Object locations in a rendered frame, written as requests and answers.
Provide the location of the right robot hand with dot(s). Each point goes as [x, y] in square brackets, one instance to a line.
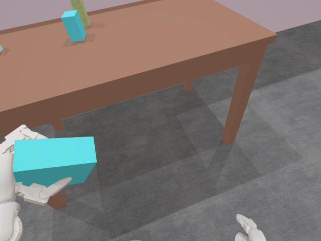
[250, 227]

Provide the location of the robot left forearm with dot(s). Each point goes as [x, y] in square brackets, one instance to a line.
[11, 227]

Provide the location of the table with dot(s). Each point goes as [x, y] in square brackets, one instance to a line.
[128, 51]

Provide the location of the sponge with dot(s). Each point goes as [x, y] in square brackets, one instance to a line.
[46, 161]

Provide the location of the left robot hand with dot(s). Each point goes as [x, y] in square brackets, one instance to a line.
[36, 193]

